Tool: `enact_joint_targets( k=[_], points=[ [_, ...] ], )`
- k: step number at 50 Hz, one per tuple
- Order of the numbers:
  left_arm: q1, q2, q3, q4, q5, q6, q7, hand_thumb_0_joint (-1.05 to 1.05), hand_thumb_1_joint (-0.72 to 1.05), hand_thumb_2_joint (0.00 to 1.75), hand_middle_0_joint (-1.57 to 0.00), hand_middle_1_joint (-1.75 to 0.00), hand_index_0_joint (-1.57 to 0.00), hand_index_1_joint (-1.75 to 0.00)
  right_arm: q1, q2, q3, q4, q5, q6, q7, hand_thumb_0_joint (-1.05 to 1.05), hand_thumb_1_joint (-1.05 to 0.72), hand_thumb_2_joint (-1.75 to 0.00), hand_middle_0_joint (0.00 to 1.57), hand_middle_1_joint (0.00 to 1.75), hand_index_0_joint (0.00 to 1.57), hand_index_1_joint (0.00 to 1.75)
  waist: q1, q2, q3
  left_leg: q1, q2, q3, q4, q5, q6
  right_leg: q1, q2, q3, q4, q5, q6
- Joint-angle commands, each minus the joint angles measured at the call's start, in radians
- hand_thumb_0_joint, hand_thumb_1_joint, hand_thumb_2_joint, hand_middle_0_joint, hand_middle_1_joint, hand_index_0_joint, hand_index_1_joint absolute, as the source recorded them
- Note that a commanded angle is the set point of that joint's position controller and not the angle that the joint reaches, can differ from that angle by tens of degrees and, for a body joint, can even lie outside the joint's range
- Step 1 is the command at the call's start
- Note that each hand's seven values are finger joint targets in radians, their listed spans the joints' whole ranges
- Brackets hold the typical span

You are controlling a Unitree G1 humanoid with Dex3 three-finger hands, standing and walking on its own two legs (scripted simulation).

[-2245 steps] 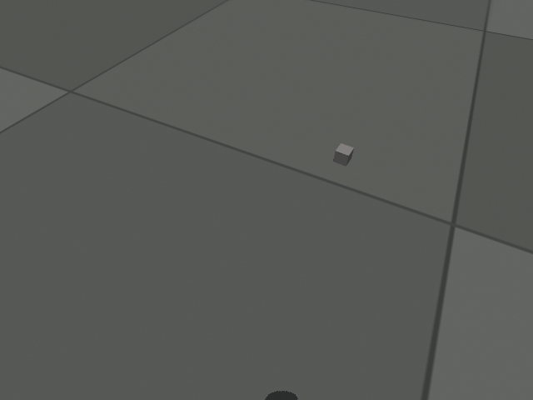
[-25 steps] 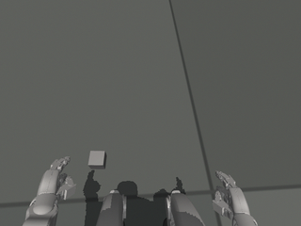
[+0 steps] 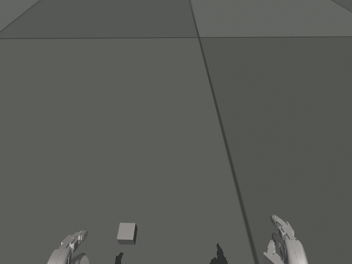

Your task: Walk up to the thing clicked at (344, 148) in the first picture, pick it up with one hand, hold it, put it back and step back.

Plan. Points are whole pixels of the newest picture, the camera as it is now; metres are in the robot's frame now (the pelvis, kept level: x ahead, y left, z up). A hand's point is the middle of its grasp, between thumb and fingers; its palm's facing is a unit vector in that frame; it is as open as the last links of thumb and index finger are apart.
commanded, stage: home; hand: left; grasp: from above
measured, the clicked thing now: (127, 233) +0.44 +0.23 -0.68
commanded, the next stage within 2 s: stand in 1.86 s
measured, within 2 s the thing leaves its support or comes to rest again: neither
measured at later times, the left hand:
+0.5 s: hand out of the picture +0.15 +0.18 -0.04, palm faces +0.04 -0.98 -0.20, open 7.4 cm
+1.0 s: hand out of the picture +0.16 +0.18 -0.04, palm faces +0.04 -0.98 -0.20, open 7.4 cm
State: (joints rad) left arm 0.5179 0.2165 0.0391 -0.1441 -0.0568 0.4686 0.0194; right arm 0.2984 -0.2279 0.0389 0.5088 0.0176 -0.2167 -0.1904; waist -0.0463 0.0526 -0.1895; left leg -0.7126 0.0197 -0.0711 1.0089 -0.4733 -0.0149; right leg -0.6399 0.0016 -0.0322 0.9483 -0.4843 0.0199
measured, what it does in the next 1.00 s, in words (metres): stands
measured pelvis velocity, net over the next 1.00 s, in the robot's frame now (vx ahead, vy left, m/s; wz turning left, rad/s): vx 0.00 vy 0.00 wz -0.01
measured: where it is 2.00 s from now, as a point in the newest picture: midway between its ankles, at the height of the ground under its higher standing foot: outside the picture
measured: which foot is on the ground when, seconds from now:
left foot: down 0.00-1.00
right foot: down 0.00-1.00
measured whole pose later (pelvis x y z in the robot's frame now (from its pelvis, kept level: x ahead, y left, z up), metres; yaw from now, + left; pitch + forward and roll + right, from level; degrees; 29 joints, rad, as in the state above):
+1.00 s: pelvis +0.00 +0.00 +0.00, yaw +0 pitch +10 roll -2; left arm 0.51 0.23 0.03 -0.14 -0.05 0.46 0.01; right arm 0.29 -0.23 0.04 0.54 0.01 -0.26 -0.19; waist -0.04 0.04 -0.16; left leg -0.71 0.02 -0.07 1.02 -0.48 -0.02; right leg -0.64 0.00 -0.03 0.97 -0.49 0.02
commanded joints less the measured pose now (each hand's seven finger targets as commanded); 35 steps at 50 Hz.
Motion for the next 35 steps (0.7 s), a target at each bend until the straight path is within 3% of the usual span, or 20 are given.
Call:
enact_joint_targets(
  k=[1,21,26,31,32,35],
  points=[
    [-0.049,0.102,0.055,-0.169,0.006,-0.055,-0.002,0.0,0.9,0.9,-0.2,-0.3,-0.2,-0.3,-0.064,-0.115,-0.056,-0.146,-0.01,-0.072,-0.005,0.0,-0.9,-0.9,0.2,0.3,0.2,0.3,-0.007,-0.022,-0.027,0.123,-0.021,0.029,-0.16,0.186,0.03,0.01,0.026,-0.037,-0.165,0.177,-0.016],
    [-0.051,0.11,0.058,-0.17,0.011,-0.064,0.004,0.0,0.9,0.9,-0.2,-0.3,-0.2,-0.3,-0.089,-0.111,-0.05,-0.141,-0.012,-0.094,-0.008,0.0,-0.9,-0.9,0.2,0.3,0.2,0.3,0.011,-0.008,-0.017,0.103,-0.021,0.029,-0.174,0.104,0.029,0.004,0.024,-0.03,-0.176,0.106,-0.017],
    [-0.056,0.117,0.063,-0.19,0.006,-0.069,0.001,0.0,0.9,0.9,-0.2,-0.3,-0.2,-0.3,-0.074,-0.115,-0.055,-0.134,-0.011,-0.098,-0.01,0.0,-0.9,-0.9,0.2,0.3,0.2,0.3,0.004,-0.009,-0.047,0.12,-0.021,0.031,-0.166,0.122,0.03,0.007,0.025,-0.024,-0.173,0.124,-0.015],
    [-0.046,0.101,0.047,-0.162,0.009,-0.063,0.001,0.0,0.9,0.9,-0.2,-0.3,-0.2,-0.3,-0.081,-0.112,-0.052,-0.13,-0.011,-0.101,-0.01,0.0,-0.9,-0.9,0.2,0.3,0.2,0.3,0.006,-0.007,-0.014,0.105,-0.017,0.028,-0.173,0.101,0.028,-0.003,0.026,-0.028,-0.17,0.102,-0.017],
    [-0.062,0.123,0.07,-0.201,0.007,-0.069,0.002,0.0,0.9,0.9,-0.2,-0.3,-0.2,-0.3,-0.074,-0.116,-0.058,-0.13,-0.012,-0.101,-0.01,0.0,-0.9,-0.9,0.2,0.3,0.2,0.3,0.009,0.0,-0.046,0.122,-0.017,0.03,-0.17,0.119,0.026,0.006,0.025,-0.026,-0.167,0.116,-0.018],
    [-0.049,0.115,0.056,-0.18,0.006,-0.068,0.001,0.0,0.9,0.9,-0.2,-0.3,-0.2,-0.3,-0.077,-0.116,-0.056,-0.129,-0.012,-0.101,-0.009,0.0,-0.9,-0.9,0.2,0.3,0.2,0.3,0.007,-0.009,-0.025,0.11,-0.016,0.024,-0.171,0.124,0.027,0.002,0.027,-0.03,-0.163,0.123,-0.017]
  ],
)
